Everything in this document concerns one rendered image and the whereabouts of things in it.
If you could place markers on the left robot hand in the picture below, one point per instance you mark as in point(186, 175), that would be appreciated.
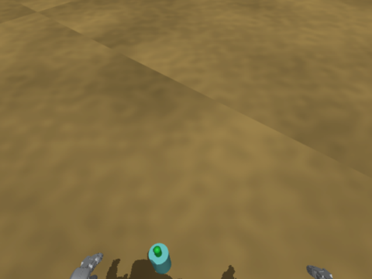
point(87, 266)

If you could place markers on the bottle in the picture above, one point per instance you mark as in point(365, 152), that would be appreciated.
point(160, 258)

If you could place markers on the right robot hand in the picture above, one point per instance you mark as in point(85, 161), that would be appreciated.
point(318, 273)

